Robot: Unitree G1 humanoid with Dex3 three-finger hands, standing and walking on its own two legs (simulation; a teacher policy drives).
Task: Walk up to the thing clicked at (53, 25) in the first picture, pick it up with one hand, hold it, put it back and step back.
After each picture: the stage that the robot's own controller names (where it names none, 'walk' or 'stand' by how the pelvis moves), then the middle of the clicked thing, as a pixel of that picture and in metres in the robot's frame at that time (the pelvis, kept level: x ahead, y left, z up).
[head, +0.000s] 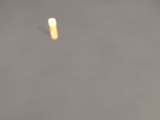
stand; (53, 29) +1.59 +0.37 -0.65
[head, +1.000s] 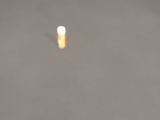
walk; (61, 37) +1.46 +0.18 -0.63
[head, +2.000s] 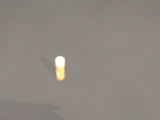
walk; (60, 68) +0.91 +0.15 -0.64
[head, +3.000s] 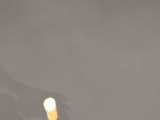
walk; (51, 110) +0.52 +0.21 -0.64
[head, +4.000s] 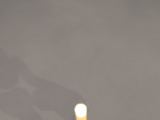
walk; (81, 116) +0.46 +0.02 -0.63
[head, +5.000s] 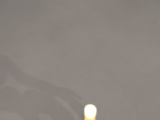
stand; (90, 116) +0.41 -0.01 -0.62
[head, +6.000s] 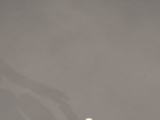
stand; out of the picture +0.39 -0.03 -0.66
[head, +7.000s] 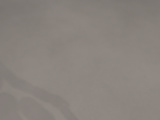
stand; out of the picture +0.39 -0.03 -0.66
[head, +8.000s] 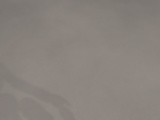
stand; out of the picture +0.38 -0.01 -0.66
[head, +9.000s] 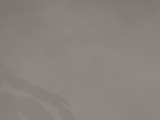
stand; out of the picture +0.38 -0.01 -0.66
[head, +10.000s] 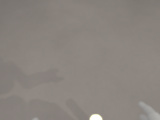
go down; out of the picture +0.39 -0.02 -0.60
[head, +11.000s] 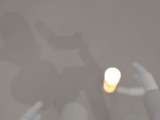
go down; (110, 81) +0.46 -0.03 -0.43
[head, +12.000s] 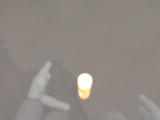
go down; (84, 87) +0.45 -0.02 -0.43
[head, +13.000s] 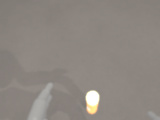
go down; (92, 103) +0.43 -0.02 -0.52
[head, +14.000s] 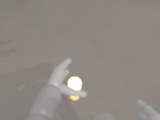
go down; (74, 89) +0.45 -0.01 -0.47
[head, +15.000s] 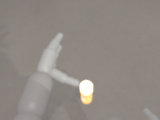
go down; (86, 93) +0.45 -0.02 -0.47
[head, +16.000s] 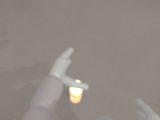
go down; (75, 92) +0.44 -0.02 -0.48
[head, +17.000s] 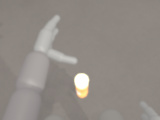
go down; (81, 86) +0.45 -0.02 -0.44
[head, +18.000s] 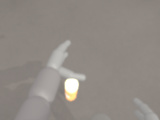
go down; (71, 90) +0.44 -0.02 -0.48
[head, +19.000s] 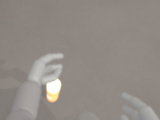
go down; (52, 91) +0.45 -0.01 -0.48
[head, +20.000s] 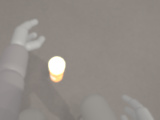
go down; (56, 70) +0.45 +0.00 -0.39
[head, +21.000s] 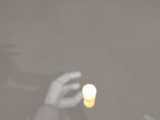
go down; (89, 97) +0.44 -0.02 -0.50
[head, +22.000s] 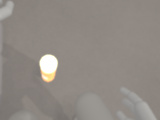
go down; (48, 70) +0.46 +0.00 -0.37
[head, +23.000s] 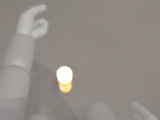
go down; (65, 80) +0.46 -0.01 -0.40
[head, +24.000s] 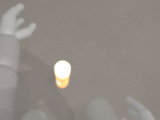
go down; (62, 76) +0.47 +0.00 -0.37
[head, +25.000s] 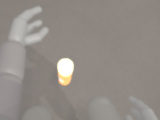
go down; (65, 73) +0.47 +0.00 -0.37
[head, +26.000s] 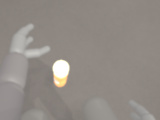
go down; (60, 75) +0.47 -0.01 -0.38
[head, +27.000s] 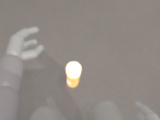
go down; (73, 76) +0.47 -0.01 -0.39
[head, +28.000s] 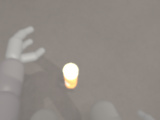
go down; (70, 77) +0.47 +0.00 -0.41
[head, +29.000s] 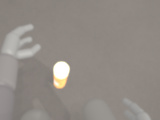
go down; (60, 76) +0.47 -0.01 -0.39
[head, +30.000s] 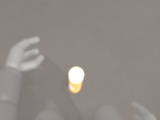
go down; (75, 81) +0.46 -0.01 -0.41
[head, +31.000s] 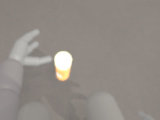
go down; (62, 68) +0.48 +0.00 -0.32
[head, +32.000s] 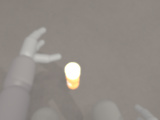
go down; (72, 77) +0.47 +0.00 -0.38
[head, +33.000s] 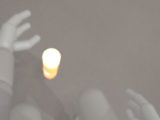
go down; (50, 65) +0.49 +0.00 -0.33
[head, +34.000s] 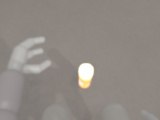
go down; (85, 77) +0.46 -0.02 -0.41
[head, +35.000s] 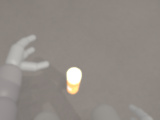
close; (73, 82) +0.47 -0.02 -0.40
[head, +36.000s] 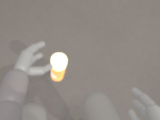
go down; (58, 68) +0.48 +0.00 -0.33
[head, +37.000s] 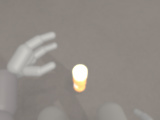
go down; (79, 79) +0.48 -0.01 -0.38
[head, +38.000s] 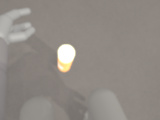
go down; (65, 60) +0.48 +0.00 -0.35
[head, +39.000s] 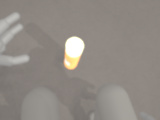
go down; (72, 55) +0.49 +0.01 -0.28
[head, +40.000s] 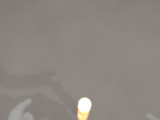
stand; (83, 110) +0.43 -0.03 -0.54
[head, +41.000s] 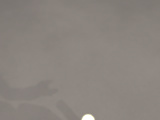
stand; out of the picture +0.41 -0.04 -0.59
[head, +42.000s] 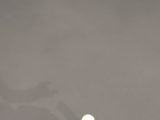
stand; out of the picture +0.41 -0.04 -0.59
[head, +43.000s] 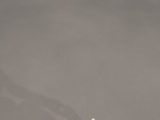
stand; out of the picture +0.43 -0.05 -0.65
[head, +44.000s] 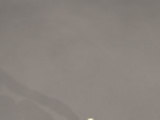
stand; out of the picture +0.42 -0.03 -0.66
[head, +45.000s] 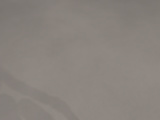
walk; out of the picture +0.40 -0.03 -0.66
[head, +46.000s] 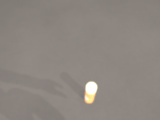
walk; (90, 93) +0.54 -0.06 -0.63
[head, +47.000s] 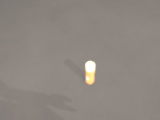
walk; (90, 73) +0.76 -0.01 -0.64
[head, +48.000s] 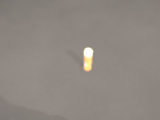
stand; (87, 60) +1.04 -0.05 -0.64
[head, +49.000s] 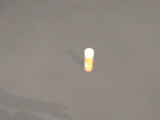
stand; (88, 60) +1.01 -0.05 -0.65
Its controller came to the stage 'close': yes
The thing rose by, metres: 0.00
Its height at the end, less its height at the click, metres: +0.00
